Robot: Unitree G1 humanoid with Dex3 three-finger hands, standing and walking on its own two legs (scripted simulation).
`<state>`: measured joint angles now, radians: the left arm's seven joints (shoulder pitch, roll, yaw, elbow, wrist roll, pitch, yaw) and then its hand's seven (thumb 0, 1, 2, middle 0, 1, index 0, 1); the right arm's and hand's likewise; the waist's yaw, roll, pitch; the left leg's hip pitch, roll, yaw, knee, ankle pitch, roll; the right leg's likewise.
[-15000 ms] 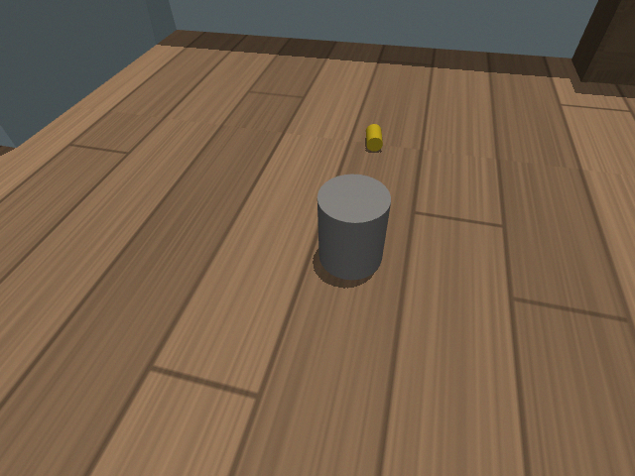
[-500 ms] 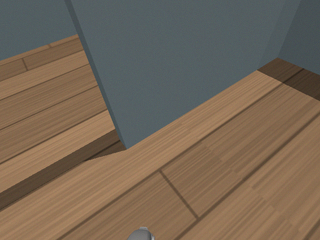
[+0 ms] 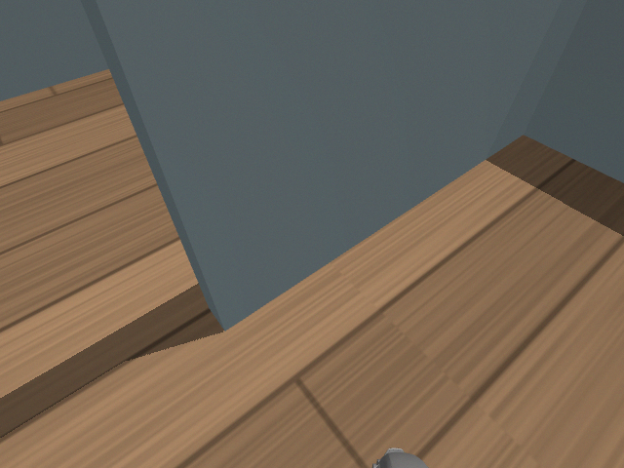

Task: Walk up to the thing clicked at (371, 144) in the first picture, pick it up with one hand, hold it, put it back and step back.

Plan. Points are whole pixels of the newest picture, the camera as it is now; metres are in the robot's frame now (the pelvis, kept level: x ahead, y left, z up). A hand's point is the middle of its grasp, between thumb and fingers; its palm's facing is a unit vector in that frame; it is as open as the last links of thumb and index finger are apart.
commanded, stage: walk up
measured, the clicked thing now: out of the picture -0.61 -1.30 -0.73
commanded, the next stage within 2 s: stand in 1.22 s
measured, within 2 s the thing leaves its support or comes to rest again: neither
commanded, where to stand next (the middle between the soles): +0.12 -0.01 m, yaw -2 degrees
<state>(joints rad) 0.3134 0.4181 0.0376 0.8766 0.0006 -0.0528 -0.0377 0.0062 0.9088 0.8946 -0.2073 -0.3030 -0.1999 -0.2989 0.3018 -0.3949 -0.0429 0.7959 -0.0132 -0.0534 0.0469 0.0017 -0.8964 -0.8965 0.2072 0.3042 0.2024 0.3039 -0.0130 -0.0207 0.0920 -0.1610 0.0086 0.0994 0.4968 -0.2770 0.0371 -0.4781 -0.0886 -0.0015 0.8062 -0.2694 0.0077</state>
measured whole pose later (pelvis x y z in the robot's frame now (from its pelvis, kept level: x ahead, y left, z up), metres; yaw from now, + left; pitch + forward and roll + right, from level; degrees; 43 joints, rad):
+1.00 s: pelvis +0.07 +0.01 +0.01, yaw +0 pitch -3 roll +0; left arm 0.08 0.35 -0.01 1.17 -0.01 -0.01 -0.01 0.01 0.91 0.89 -0.21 -0.30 -0.20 -0.30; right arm 0.03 -0.36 0.00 1.11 0.01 -0.01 0.01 0.00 -0.90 -0.90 0.20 0.30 0.20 0.30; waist 0.03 0.02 0.06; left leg -0.12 0.02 0.00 0.40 -0.23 -0.02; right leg -0.20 -0.05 -0.02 0.40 -0.14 0.03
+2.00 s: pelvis +0.09 -0.01 +0.01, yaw +1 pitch -2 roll +0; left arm 0.09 0.35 0.00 1.15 0.01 -0.02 -0.01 0.01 0.91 0.89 -0.21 -0.30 -0.20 -0.30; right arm 0.11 -0.36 -0.01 1.13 -0.01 0.00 0.01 0.00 -0.90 -0.90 0.20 0.30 0.20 0.30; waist 0.00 0.02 0.05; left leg -0.10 0.05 -0.01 0.34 -0.22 -0.05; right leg -0.18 -0.02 -0.03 0.36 -0.15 0.01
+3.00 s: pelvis +0.06 +0.06 -0.01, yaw -42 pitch -2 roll +0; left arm 0.17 0.40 0.06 0.79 0.04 0.01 -0.05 0.01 0.91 0.89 -0.21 -0.30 -0.20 -0.30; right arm 0.25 -0.43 -0.12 0.81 -0.02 0.05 0.07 0.00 -0.90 -0.90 0.20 0.30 0.20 0.30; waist -0.07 0.10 0.11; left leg -0.23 0.17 0.30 0.75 -0.45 0.00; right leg -0.29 0.00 -0.07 0.63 -0.32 -0.03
